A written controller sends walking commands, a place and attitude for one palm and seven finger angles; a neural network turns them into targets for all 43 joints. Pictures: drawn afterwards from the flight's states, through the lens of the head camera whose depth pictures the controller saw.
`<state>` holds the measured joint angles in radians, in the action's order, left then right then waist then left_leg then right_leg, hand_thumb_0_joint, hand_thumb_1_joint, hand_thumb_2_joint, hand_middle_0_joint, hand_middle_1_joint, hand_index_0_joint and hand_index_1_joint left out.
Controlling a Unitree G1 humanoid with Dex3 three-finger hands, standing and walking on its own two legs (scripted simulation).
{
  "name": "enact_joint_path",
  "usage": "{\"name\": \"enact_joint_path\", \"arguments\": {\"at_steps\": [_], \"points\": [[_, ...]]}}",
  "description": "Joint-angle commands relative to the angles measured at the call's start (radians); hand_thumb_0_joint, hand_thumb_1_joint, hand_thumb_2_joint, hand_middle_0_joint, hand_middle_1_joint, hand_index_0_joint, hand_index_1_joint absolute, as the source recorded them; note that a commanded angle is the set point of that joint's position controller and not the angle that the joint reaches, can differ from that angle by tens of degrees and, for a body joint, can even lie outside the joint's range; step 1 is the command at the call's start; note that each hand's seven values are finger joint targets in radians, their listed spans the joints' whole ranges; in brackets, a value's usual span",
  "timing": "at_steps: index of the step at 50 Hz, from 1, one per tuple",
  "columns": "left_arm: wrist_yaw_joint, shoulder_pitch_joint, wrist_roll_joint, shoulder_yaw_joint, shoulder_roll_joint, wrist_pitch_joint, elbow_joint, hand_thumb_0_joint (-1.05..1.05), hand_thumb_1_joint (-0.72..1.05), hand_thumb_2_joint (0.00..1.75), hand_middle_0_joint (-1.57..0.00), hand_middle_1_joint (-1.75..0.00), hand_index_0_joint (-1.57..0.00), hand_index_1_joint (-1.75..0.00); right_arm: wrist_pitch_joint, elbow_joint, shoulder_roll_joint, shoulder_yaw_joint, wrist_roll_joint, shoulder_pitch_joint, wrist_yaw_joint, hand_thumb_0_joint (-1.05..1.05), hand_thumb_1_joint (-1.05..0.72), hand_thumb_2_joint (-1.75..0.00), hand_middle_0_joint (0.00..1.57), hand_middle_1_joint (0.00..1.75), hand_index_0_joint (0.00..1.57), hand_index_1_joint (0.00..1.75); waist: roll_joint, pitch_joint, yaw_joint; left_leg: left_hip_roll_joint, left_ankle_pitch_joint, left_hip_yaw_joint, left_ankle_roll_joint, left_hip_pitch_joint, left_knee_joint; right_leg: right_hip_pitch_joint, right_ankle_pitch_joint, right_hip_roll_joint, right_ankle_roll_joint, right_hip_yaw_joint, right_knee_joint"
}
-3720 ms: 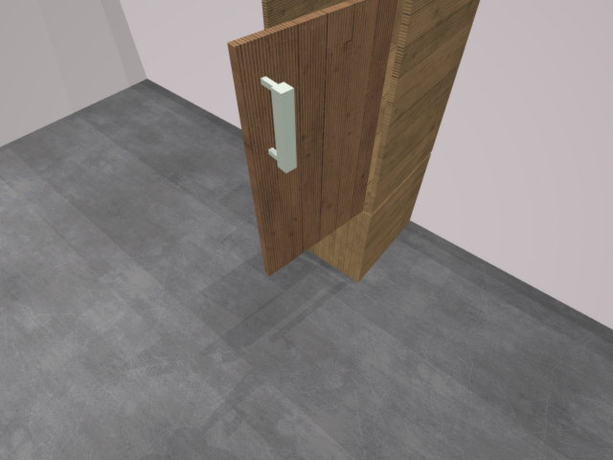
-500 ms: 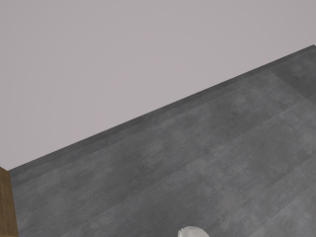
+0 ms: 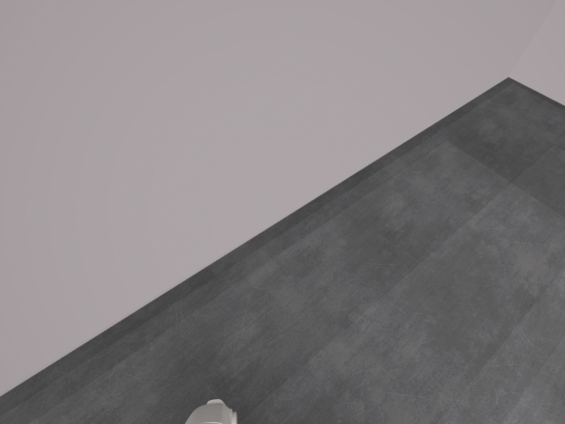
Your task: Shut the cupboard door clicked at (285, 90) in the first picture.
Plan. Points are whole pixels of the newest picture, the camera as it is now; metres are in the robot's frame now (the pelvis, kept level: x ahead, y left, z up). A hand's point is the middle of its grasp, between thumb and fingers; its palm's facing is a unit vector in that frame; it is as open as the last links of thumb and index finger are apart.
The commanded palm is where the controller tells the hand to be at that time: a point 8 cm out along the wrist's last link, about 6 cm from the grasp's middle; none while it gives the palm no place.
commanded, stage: turn to face it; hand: left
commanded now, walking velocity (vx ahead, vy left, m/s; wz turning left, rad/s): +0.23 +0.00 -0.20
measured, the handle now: out of the picture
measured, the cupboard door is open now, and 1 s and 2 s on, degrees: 80 80 80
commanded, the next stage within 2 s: none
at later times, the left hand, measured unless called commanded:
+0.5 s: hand (174, 357) +0.24 +0.19 -0.17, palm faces +0.22 -0.95 -0.20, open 7.3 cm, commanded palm none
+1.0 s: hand (162, 340) +0.26 +0.22 -0.16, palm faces +0.46 -0.83 -0.30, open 7.4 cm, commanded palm none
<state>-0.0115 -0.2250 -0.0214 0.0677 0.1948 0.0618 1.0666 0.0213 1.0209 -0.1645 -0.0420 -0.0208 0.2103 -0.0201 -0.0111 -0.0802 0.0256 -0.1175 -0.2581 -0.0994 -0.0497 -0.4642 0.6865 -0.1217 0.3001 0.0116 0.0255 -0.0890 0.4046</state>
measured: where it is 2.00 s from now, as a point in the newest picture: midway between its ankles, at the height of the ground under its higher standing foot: (288, 381)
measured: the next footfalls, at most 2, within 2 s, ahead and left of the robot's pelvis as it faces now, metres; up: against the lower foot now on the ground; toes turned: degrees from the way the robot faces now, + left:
left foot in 0.06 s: +0.16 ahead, +0.13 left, +0.00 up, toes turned +8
right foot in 0.34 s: +0.19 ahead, -0.13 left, +0.00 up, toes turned +0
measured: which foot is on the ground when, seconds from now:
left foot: up 0.00-0.04, down 0.06-0.34, up 0.36-0.58, down 0.60-0.96, up 0.98-1.00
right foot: down 0.00-0.06, up 0.08-0.32, down 0.34-0.60, up 0.62-0.94, down 0.96-1.00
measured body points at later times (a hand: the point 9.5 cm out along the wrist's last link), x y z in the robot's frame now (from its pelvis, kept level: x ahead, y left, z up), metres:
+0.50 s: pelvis +0.18 +0.00 +0.00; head +0.22 +0.01 +0.44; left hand +0.23 +0.24 -0.15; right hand +0.24 -0.24 -0.16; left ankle +0.14 +0.11 -0.69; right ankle +0.15 -0.13 -0.74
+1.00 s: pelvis +0.26 -0.02 -0.01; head +0.32 -0.02 +0.43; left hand +0.24 +0.26 -0.14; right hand +0.45 -0.22 -0.17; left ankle +0.20 +0.11 -0.72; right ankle +0.33 -0.12 -0.74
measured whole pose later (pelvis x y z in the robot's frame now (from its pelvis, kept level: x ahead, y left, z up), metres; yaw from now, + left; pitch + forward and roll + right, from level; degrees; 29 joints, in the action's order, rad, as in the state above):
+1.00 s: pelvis +0.26 -0.02 -0.01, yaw +30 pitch +1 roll +1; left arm 0.01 -0.13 -0.03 0.05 0.22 0.00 0.87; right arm -0.07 0.93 -0.25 -0.08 -0.01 0.17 -0.02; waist 0.04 -0.09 0.02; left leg 0.01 -0.45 0.06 -0.03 -0.43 0.80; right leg -0.34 0.31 -0.06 -0.02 -0.06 0.62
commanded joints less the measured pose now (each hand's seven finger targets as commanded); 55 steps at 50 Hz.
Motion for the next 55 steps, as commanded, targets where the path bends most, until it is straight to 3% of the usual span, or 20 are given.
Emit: {"name": "enact_joint_path", "arguments": {"at_steps": [1, 3, 4, 7, 10, 14, 15, 17, 18, 22, 28, 29, 30, 31, 36, 45, 46, 48, 51, 55], "points": [[0.010, -0.043, 0.011, 0.018, 0.113, 0.007, -0.022, 0.00, 0.90, 0.90, -0.20, -0.30, -0.20, -0.30, 0.042, 0.002, -0.096, -0.024, -0.007, 0.127, 0.010, 0.00, -0.90, -0.90, 0.20, 0.30, 0.20, 0.30, -0.010, 0.077, 0.037, 0.040, 0.133, -0.025, 0.029, 0.311, -0.215, -0.076, -0.294, -0.175, 0.079, 0.104, 0.034], [0.004, -0.083, 0.018, -0.001, 0.033, 0.004, -0.056, 0.00, 0.90, 0.90, -0.20, -0.30, -0.20, -0.30, 0.046, 0.050, -0.270, -0.061, -0.029, 0.350, 0.032, 0.00, -0.90, -0.90, 0.20, 0.30, 0.20, 0.30, 0.324, 0.238, 0.101, -0.327, 0.267, 0.437, 0.220, 0.651, -0.327, -0.389, 0.204, 0.014, -0.005, -0.039, 0.566], [0.011, -0.015, 0.008, -0.009, 0.051, 0.003, -0.081, 0.00, 0.90, 0.90, -0.20, -0.30, -0.20, -0.30, 0.032, 0.051, -0.254, -0.055, -0.024, 0.351, 0.039, 0.00, -0.90, -0.90, 0.20, 0.30, 0.20, 0.30, 0.268, 0.193, 0.109, -0.361, 0.280, 0.478, 0.267, 0.569, -0.365, -0.441, 0.318, -0.005, 0.002, 0.047, 0.752], [0.006, 0.046, 0.006, -0.006, 0.027, -0.006, -0.075, 0.00, 0.90, 0.90, -0.20, -0.30, -0.20, -0.30, 0.040, 0.022, -0.145, -0.026, -0.014, 0.196, 0.050, 0.00, -0.90, -0.90, 0.20, 0.30, 0.20, 0.30, 0.142, 0.061, 0.024, -0.268, 0.458, 0.343, 0.240, 0.328, -0.394, -0.451, 0.154, -0.116, -0.039, 0.096, 0.758], [0.005, -0.002, 0.005, -0.020, -0.008, -0.027, -0.056, 0.00, 0.90, 0.90, -0.20, -0.30, -0.20, -0.30, 0.040, 0.011, -0.144, -0.024, -0.012, 0.118, 0.054, 0.00, -0.90, -0.90, 0.20, 0.30, 0.20, 0.30, 0.151, 0.133, -0.013, -0.162, 0.563, 0.172, 0.194, 0.259, -0.348, -0.228, 0.127, -0.089, -0.062, 0.036, 0.416], [0.013, -0.052, 0.005, 0.000, 0.036, -0.031, -0.051, 0.00, 0.90, 0.90, -0.20, -0.30, -0.20, -0.30, 0.003, -0.013, -0.173, -0.036, 0.001, 0.037, 0.048, 0.00, -0.90, -0.90, 0.20, 0.30, 0.20, 0.30, 0.105, 0.133, -0.052, -0.090, 0.305, 0.209, 0.140, 0.148, -0.277, -0.025, -0.084, -0.046, -0.072, -0.018, 0.115], [0.019, -0.071, 0.002, 0.010, 0.073, -0.027, -0.054, 0.00, 0.90, 0.90, -0.20, -0.30, -0.20, -0.30, -0.001, -0.026, -0.156, -0.035, 0.005, 0.016, 0.041, 0.00, -0.90, -0.90, 0.20, 0.30, 0.20, 0.30, 0.060, 0.137, -0.065, -0.040, 0.174, 0.180, 0.098, 0.082, -0.233, 0.055, -0.137, -0.108, -0.062, 0.037, 0.022], [0.031, -0.098, -0.007, 0.036, 0.215, -0.027, -0.062, 0.00, 0.90, 0.90, -0.20, -0.30, -0.20, -0.30, -0.017, -0.060, -0.092, -0.027, 0.005, 0.012, 0.026, 0.00, -0.90, -0.90, 0.20, 0.30, 0.20, 0.30, -0.248, 0.127, -0.076, 0.121, -0.273, 0.015, 0.005, -0.074, 0.080, 0.104, -0.234, -0.468, 0.090, 0.329, -0.124], [0.035, -0.091, -0.008, 0.036, 0.208, -0.028, -0.074, 0.00, 0.90, 0.90, -0.20, -0.30, -0.20, -0.30, -0.024, -0.070, -0.091, -0.034, 0.004, -0.026, 0.023, 0.00, -0.90, -0.90, 0.20, 0.30, 0.20, 0.30, -0.241, 0.102, -0.096, 0.103, -0.356, 0.039, 0.005, -0.108, 0.271, 0.080, -0.364, -0.506, 0.143, 0.329, -0.119], [0.047, -0.039, -0.007, 0.024, 0.145, -0.029, -0.094, 0.00, 0.90, 0.90, -0.20, -0.30, -0.20, -0.30, -0.039, -0.076, -0.069, -0.024, 0.009, -0.059, 0.012, 0.00, -0.90, -0.90, 0.20, 0.30, 0.20, 0.30, -0.205, 0.067, -0.054, 0.050, -0.276, 0.025, -0.008, -0.132, 0.283, 0.137, -0.818, -0.392, 0.080, 0.036, 0.019], [0.038, 0.016, 0.005, 0.038, 0.202, -0.032, -0.149, 0.00, 0.90, 0.90, -0.20, -0.30, -0.20, -0.30, -0.038, -0.093, -0.119, -0.032, -0.003, 0.049, -0.002, 0.00, -0.90, -0.90, 0.20, 0.30, 0.20, 0.30, -0.135, 0.157, 0.032, 0.126, 0.097, -0.089, 0.032, 0.236, -0.177, 0.032, -0.797, -0.330, -0.024, -0.122, 0.299], [0.033, 0.019, 0.011, 0.030, 0.174, -0.036, -0.174, 0.00, 0.90, 0.90, -0.20, -0.30, -0.20, -0.30, -0.033, -0.088, -0.194, -0.054, -0.011, 0.117, -0.001, 0.00, -0.90, -0.90, 0.20, 0.30, 0.20, 0.30, 0.042, 0.236, 0.063, -0.005, 0.395, 0.060, 0.088, 0.447, -0.216, -0.148, -0.512, -0.273, -0.071, -0.143, 0.492], [0.027, 0.042, 0.024, 0.013, 0.102, -0.042, -0.228, 0.00, 0.90, 0.90, -0.20, -0.30, -0.20, -0.30, -0.026, -0.089, -0.322, -0.085, -0.013, 0.203, 0.008, 0.00, -0.90, -0.90, 0.20, 0.30, 0.20, 0.30, 0.349, 0.299, 0.104, -0.321, 0.912, 0.490, 0.284, 0.581, -0.239, -0.420, 0.343, -0.121, -0.130, -0.100, 0.773], [0.039, 0.096, 0.009, 0.013, 0.128, -0.063, -0.261, 0.00, 0.90, 0.90, -0.20, -0.30, -0.20, -0.30, -0.035, -0.070, -0.347, -0.088, -0.002, 0.241, 0.016, 0.00, -0.90, -0.90, 0.20, 0.30, 0.20, 0.30, 0.170, 0.319, 0.112, -0.363, 0.814, 0.487, 0.329, 0.549, -0.243, -0.434, 0.378, -0.115, -0.106, 0.061, 0.874], [0.025, 0.094, 0.004, 0.018, 0.101, -0.086, -0.211, 0.00, 0.90, 0.90, -0.20, -0.30, -0.20, -0.30, -0.021, -0.129, -0.250, -0.060, -0.008, 0.030, 0.040, 0.00, -0.90, -0.90, 0.20, 0.30, 0.20, 0.30, 0.146, 0.131, 0.007, -0.163, 0.528, 0.299, 0.207, 0.324, -0.310, -0.444, 0.130, -0.118, -0.121, 0.092, 0.755], [0.024, 0.005, 0.007, 0.017, 0.116, -0.074, -0.227, 0.00, 0.90, 0.90, -0.20, -0.30, -0.20, -0.30, -0.052, -0.174, -0.276, -0.083, -0.005, -0.084, 0.023, 0.00, -0.90, -0.90, 0.20, 0.30, 0.20, 0.30, 0.175, 0.138, -0.041, -0.080, 0.253, 0.336, 0.165, 0.137, -0.251, -0.104, 0.002, -0.021, -0.098, 0.023, 0.204], [0.028, -0.043, 0.005, 0.025, 0.142, -0.064, -0.222, 0.00, 0.90, 0.90, -0.20, -0.30, -0.20, -0.30, -0.054, -0.185, -0.253, -0.081, 0.003, -0.103, 0.020, 0.00, -0.90, -0.90, 0.20, 0.30, 0.20, 0.30, 0.108, 0.143, -0.069, -0.029, 0.162, 0.313, 0.124, 0.066, -0.181, 0.003, -0.081, -0.054, -0.091, 0.044, 0.048], [0.043, -0.062, -0.013, 0.046, 0.295, -0.050, -0.234, 0.00, 0.90, 0.90, -0.20, -0.30, -0.20, -0.30, -0.055, -0.219, -0.166, -0.069, 0.010, -0.090, 0.009, 0.00, -0.90, -0.90, 0.20, 0.30, 0.20, 0.30, -0.341, 0.132, -0.083, 0.178, -0.391, 0.109, 0.005, -0.149, 0.323, 0.037, -0.176, -0.524, 0.103, 0.490, -0.174], [0.051, 0.053, -0.001, 0.020, 0.182, -0.049, -0.255, 0.00, 0.90, 0.90, -0.20, -0.30, -0.20, -0.30, -0.074, -0.178, -0.167, -0.069, 0.001, -0.079, 0.002, 0.00, -0.90, -0.90, 0.20, 0.30, 0.20, 0.30, -0.248, 0.100, -0.014, 0.081, -0.237, 0.134, -0.008, -0.144, 0.591, -0.033, -0.404, -0.385, 0.100, 0.227, -0.060], [0.049, 0.003, -0.005, 0.019, 0.169, -0.043, -0.241, 0.00, 0.90, 0.90, -0.20, -0.30, -0.20, -0.30, -0.079, -0.171, -0.121, -0.048, 0.007, -0.117, -0.011, 0.00, -0.90, -0.90, 0.20, 0.30, 0.20, 0.30, -0.192, 0.115, -0.031, 0.088, -0.205, 0.050, -0.024, -0.068, 0.354, 0.041, -0.624, -0.337, 0.062, 0.053, -0.010]]}}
